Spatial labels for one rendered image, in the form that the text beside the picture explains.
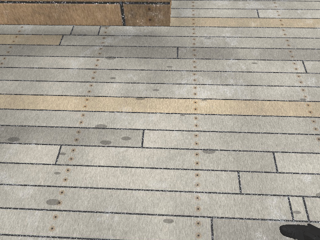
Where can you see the right robot hand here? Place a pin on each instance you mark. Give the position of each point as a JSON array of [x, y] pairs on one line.
[[300, 232]]

